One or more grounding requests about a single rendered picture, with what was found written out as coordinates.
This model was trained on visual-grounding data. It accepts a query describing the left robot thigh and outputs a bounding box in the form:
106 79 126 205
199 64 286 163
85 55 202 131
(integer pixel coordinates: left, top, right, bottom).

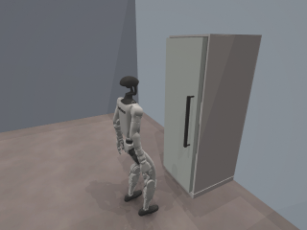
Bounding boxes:
122 142 140 174

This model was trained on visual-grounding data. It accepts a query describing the left robot forearm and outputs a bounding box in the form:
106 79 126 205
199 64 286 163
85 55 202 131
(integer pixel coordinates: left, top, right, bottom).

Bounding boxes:
113 122 124 141

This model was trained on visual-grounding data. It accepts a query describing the handle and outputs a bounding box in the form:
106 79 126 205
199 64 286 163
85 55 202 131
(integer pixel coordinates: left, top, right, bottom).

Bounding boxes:
183 96 195 148

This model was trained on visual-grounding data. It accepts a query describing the left robot hand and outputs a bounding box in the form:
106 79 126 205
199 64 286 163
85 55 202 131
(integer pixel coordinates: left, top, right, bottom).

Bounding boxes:
116 139 126 155

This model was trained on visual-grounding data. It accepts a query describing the fridge door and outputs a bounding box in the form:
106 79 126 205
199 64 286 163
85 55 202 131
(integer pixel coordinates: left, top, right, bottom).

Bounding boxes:
163 37 208 193

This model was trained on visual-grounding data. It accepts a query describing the robot thigh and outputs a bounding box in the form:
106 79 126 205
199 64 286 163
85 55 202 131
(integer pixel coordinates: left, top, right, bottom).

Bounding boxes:
122 142 140 174
131 150 156 186

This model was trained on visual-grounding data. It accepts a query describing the robot left upper arm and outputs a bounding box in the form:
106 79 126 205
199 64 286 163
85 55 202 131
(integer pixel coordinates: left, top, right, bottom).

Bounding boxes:
113 97 124 126

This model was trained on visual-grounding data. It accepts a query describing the right robot forearm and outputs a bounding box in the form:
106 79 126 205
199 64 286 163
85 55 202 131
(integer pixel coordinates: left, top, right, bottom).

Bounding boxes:
131 133 147 164

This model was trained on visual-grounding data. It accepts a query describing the right robot thigh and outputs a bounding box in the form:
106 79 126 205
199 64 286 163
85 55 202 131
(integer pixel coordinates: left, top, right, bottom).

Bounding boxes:
131 150 156 186

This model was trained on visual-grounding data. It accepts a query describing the robot right upper arm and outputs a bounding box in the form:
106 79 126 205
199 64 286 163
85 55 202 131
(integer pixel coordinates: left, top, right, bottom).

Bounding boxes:
130 104 144 140

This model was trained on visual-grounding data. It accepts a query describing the right robot hand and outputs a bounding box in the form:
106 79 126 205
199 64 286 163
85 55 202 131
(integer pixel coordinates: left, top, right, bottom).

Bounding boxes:
140 161 153 180

